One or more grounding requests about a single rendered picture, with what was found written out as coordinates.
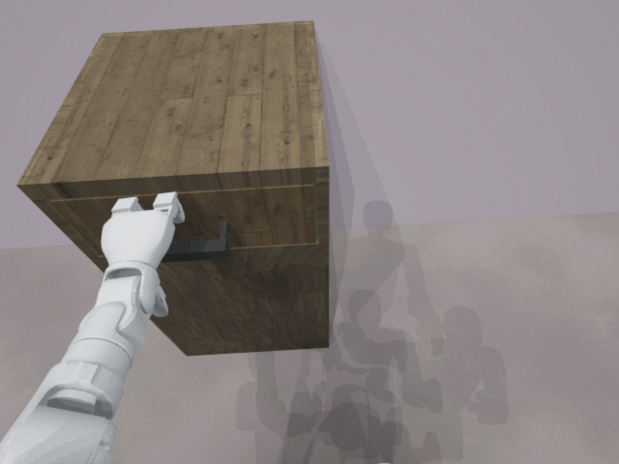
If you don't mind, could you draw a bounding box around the robot left hand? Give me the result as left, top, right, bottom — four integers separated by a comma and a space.
102, 191, 185, 317

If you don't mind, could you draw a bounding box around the robot left upper arm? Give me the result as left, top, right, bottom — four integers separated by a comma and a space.
2, 405, 117, 464

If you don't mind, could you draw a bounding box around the cabinet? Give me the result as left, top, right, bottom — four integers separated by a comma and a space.
16, 20, 329, 356

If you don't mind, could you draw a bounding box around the handle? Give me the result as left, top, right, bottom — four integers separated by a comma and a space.
161, 220, 229, 263

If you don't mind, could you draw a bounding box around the robot left forearm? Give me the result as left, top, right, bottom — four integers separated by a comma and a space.
0, 261, 159, 464

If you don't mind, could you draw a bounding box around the drawer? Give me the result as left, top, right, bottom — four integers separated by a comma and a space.
49, 184, 316, 255

